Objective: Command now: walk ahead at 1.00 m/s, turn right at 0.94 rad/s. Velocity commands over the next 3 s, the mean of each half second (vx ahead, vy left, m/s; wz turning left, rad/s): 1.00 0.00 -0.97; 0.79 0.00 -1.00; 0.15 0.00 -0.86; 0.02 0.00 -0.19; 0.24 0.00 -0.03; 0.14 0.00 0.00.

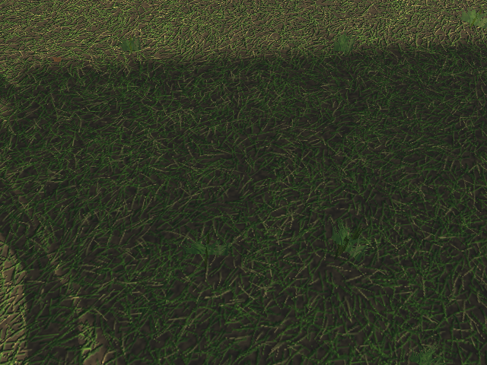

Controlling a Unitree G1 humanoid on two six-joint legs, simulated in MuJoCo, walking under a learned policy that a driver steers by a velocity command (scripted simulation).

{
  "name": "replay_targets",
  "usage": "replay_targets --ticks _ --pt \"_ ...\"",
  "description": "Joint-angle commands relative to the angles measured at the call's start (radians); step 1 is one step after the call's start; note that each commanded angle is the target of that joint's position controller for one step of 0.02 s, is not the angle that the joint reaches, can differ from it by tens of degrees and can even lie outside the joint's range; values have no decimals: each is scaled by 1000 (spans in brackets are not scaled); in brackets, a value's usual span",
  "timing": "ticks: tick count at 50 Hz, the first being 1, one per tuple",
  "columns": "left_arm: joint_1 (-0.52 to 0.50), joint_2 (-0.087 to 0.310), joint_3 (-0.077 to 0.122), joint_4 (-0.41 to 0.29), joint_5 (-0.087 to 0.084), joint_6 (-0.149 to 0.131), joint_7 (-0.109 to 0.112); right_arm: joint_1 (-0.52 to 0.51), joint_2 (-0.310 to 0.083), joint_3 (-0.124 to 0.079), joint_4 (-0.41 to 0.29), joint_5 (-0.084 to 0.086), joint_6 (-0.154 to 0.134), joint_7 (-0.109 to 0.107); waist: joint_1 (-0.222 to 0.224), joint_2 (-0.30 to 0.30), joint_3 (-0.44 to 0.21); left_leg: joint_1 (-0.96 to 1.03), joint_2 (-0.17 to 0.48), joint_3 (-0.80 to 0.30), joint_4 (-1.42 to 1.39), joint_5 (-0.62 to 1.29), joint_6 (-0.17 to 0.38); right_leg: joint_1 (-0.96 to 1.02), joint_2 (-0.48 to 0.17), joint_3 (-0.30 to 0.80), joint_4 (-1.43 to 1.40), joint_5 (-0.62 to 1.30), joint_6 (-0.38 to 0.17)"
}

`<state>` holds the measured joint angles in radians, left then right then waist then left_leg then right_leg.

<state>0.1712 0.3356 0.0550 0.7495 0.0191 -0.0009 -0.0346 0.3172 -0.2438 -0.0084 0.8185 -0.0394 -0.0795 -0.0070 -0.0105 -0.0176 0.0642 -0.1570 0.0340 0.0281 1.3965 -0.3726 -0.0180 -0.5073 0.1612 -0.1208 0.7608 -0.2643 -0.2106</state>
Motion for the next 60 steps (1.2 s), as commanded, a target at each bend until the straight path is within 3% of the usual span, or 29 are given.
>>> replay_targets --ticks 1,3,5,8,13,15,16,17,18,19,20,22,24,27,30,34,37,39,40,41,42,43,45,47,49,51,54,57,60 --pt "200 189 68 8 -3 -6 32 -109 -173 -20 -180 -13 -54 -2 43 132 -81 -652 46 -121 63 26 7 574 -347 792 -542 -76 -174" --pt "166 140 47 4 -12 -40 36 -86 -158 -12 -175 -41 -8 -2 -27 147 -10 -517 86 -121 -55 -2 -27 327 -271 649 -533 147 -162" --pt "150 136 43 -4 -17 -61 30 -116 -128 -4 -198 -43 24 4 -43 124 0 -457 104 -87 -209 -8 -55 192 -207 557 -579 117 -153" --pt "181 138 51 -4 -17 -76 24 -331 -86 17 -293 -15 22 21 20 65 56 -384 82 -43 -525 281 -62 94 -140 498 -601 237 -105" --pt "248 166 69 14 -28 -73 21 -408 -109 14 -324 12 13 24 92 -15 -19 -267 -7 -38 -811 461 -16 317 -164 527 -513 534 -19" --pt "216 197 76 4 -22 -72 29 -296 -169 -11 -294 13 8 10 33 -23 -98 -92 -56 -55 -871 355 -1 382 -165 546 -360 735 28" --pt "187 232 82 0 -14 -72 26 -149 -218 -34 -258 19 4 -3 -52 -19 -189 67 -66 -55 -862 256 10 382 -155 535 -180 806 50" --pt "126 222 78 -14 -7 -81 21 74 -263 -58 -207 16 0 -23 -178 -8 -281 310 -12 -77 -842 174 26 265 -119 501 71 738 70" --pt "117 65 37 -43 0 -94 24 277 -323 -81 -173 -14 -5 -44 -218 167 -402 542 237 -323 -864 -184 48 84 -54 414 420 121 68" --pt "250 -8 5 -107 -53 -87 21 143 -385 -93 -196 -39 0 -34 -59 481 -487 613 462 -937 -1126 -440 140 -182 11 298 630 -262 94" --pt "190 76 5 -68 -18 -65 33 7 -276 -87 -224 -27 7 -25 -58 274 -327 460 410 -904 -1157 -577 159 -273 -98 268 674 -127 84" --pt "76 108 16 -70 12 -42 9 -31 -158 -58 -198 -19 13 -15 -56 52 -147 237 324 -544 -1133 -232 142 -249 -177 220 599 -24 101" --pt "30 54 5 -102 24 -17 -23 21 -145 -52 -129 -6 0 -15 -29 72 -63 113 259 -328 -1176 -47 104 -231 -228 214 557 -17 112" --pt "-44 16 -15 -161 19 10 -41 42 -118 -47 -77 20 -30 9 2 91 -19 71 256 -143 -1226 178 90 -290 -265 194 542 55 122" --pt "-128 15 -26 -218 9 13 -51 17 -142 -49 -62 11 -48 13 33 103 27 6 231 38 -1274 336 78 -277 -275 164 410 209 129" --pt "-281 10 -39 -244 11 6 -75 108 -171 -55 -9 10 -46 4 -10 43 104 83 161 233 -1302 641 24 -190 -211 -13 103 282 73" --pt "-230 26 -33 -214 8 -1 -64 153 -242 -69 -5 11 -23 -17 42 103 14 232 186 273 -1112 1342 2 -25 -97 -103 13 199 21" --pt "48 78 -4 -130 15 -13 -41 96 -292 -84 -27 15 12 -30 185 122 -117 192 226 244 -719 1524 17 270 -31 -73 -42 131 -10" --pt "260 115 24 -57 18 -27 -17 53 -284 -83 -49 21 19 -23 262 96 -206 57 224 225 -413 1324 20 539 -31 11 -156 214 -44" --pt "239 156 55 -37 -8 -18 19 46 -221 -78 -66 22 17 -2 198 -83 -185 -231 44 220 -75 275 -13 731 -121 183 -210 299 -52" --pt "185 317 86 -94 30 2 15 155 -158 -60 -164 24 13 -6 84 -187 -342 -585 -69 116 362 -236 -74 1027 -436 681 -147 921 -273" --pt "250 296 101 -124 8 10 28 52 -199 -55 -198 29 0 -14 162 13 -499 -667 -41 -78 385 -137 -66 1058 -469 814 -269 827 -330" --pt "149 208 80 -85 -16 3 50 -33 -169 -38 -215 19 -9 -11 51 119 -185 -621 51 -103 104 -73 -51 670 -378 665 -390 711 -230" --pt "79 135 53 -94 -25 -9 55 -11 -180 -42 -193 -16 34 -14 -24 155 -54 -489 83 -88 -37 -76 -71 390 -300 527 -422 862 -164" --pt "68 134 48 -77 -24 -21 40 -17 -147 -36 -191 -23 72 -13 -49 167 -89 -376 93 -67 -176 -52 -87 250 -229 458 -433 922 -116" --pt "116 149 59 -60 -9 -30 35 -67 -121 -24 -233 -2 75 -17 -29 79 -118 -343 68 -52 -315 44 -78 217 -198 446 -358 1119 -98" --pt "124 141 63 -56 -15 -6 41 -176 -115 -13 -262 6 74 -18 13 25 -167 -275 -13 -41 -523 239 -41 217 -92 424 -296 938 10" --pt "153 151 72 -56 -12 22 48 -255 -122 -2 -285 18 71 -16 55 -28 -154 -248 -78 -69 -684 269 -28 262 -79 519 -240 774 69" --pt "100 152 74 -85 -6 18 50 -160 -176 -15 -249 14 44 -33 -4 -58 -132 -94 -93 -124 -931 324 -2 277 -66 605 -97 584 128"
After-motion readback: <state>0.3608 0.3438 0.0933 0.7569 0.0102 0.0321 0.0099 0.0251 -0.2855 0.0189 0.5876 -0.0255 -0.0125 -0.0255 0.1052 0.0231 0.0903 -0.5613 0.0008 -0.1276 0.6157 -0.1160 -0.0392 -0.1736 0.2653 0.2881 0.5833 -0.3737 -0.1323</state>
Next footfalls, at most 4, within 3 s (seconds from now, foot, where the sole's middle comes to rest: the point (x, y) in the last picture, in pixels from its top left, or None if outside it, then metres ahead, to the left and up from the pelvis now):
0.34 left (203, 324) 0.56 0.12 -0.73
0.82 right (334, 244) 0.81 -0.27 -0.73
1.22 left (366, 179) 1.06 -0.41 -0.73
1.60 right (364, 240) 0.82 -0.36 -0.73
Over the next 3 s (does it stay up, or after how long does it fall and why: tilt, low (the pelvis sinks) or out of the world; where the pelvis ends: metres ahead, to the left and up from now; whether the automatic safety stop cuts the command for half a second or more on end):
stays up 0.90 -0.47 0.04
